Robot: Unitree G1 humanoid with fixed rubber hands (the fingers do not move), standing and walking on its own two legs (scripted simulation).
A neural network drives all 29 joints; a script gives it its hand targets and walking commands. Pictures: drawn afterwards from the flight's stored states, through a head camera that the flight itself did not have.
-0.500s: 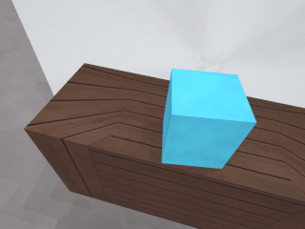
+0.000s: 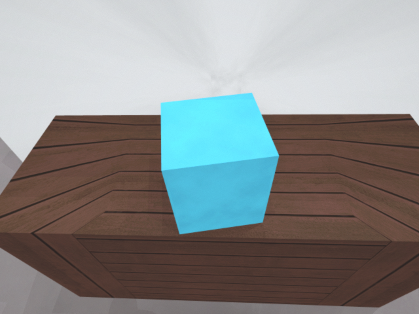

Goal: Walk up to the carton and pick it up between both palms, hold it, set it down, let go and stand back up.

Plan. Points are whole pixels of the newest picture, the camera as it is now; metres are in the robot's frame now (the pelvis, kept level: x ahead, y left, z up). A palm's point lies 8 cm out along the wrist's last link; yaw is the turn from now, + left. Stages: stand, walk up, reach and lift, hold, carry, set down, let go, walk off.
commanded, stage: walk up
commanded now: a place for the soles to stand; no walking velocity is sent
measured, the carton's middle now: (214, 166) +0.46 +0.00 +0.01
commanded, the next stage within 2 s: none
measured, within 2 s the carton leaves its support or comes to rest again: neither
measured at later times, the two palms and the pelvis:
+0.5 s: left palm out of the picture +0.03 +0.24 -0.11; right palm out of the picture +0.01 -0.25 -0.13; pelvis -0.01 +0.00 +0.01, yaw -2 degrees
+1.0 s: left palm out of the picture +0.06 +0.22 -0.11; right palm out of the picture +0.07 -0.29 -0.13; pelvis +0.04 -0.04 +0.01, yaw +2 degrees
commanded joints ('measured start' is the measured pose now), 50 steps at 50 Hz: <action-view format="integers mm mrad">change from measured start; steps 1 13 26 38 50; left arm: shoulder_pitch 30 64 30 79 69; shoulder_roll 147 73 112 122 157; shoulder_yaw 29 -24 -32 -21 2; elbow -66 -4 87 106 82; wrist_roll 15 6 -2 33 16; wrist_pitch -13 -19 -42 -29 -3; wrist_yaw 21 6 9 5 21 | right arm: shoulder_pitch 71 32 122 137 170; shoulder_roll -56 -89 -38 -61 -18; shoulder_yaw -10 -16 3 -10 0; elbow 6 67 147 127 100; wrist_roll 13 23 29 0 -7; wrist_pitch -9 -54 -69 -70 -69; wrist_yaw -2 15 16 -2 -29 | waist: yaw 5 39 -10 14 -1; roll -215 18 -99 21 -115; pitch -57 -49 -47 63 -94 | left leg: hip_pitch -66 58 162 81 141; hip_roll -51 59 -24 68 -52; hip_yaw -90 -265 -178 -302 -123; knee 31 -512 -483 -527 -292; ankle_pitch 25 176 213 173 453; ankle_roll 13 92 49 112 46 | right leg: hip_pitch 85 85 31 20 209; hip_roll -210 -56 -85 -69 -147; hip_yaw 264 118 174 104 88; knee -257 -173 -276 -192 -193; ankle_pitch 365 1 -11 40 569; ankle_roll -133 -16 -17 -1 -26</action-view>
